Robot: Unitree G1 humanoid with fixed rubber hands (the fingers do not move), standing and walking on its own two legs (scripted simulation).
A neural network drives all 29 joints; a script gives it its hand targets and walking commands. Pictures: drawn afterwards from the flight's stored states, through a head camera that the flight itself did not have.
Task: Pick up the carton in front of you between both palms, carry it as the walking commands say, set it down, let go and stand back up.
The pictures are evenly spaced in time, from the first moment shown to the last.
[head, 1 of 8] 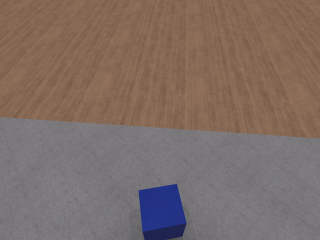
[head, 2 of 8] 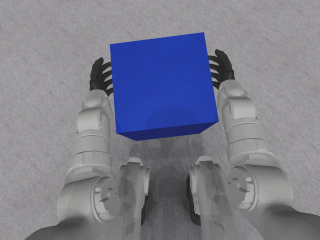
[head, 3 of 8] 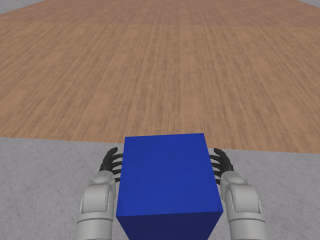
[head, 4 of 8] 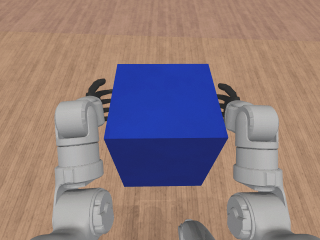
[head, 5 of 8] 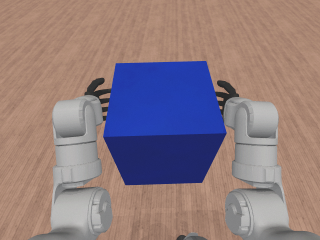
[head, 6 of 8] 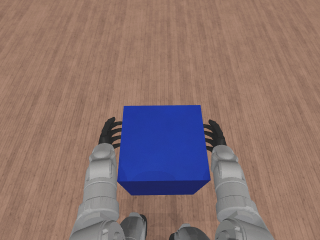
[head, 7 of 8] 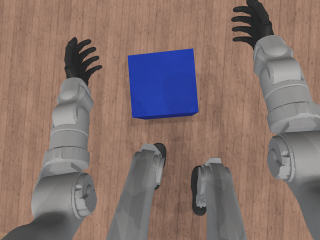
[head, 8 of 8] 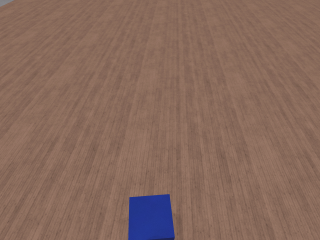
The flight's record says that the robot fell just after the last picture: no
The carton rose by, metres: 0.99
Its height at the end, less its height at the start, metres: +0.26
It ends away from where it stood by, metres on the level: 4.47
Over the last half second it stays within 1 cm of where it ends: yes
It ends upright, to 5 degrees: yes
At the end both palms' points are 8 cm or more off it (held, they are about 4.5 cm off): yes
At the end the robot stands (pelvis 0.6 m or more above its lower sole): yes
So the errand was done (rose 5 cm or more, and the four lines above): yes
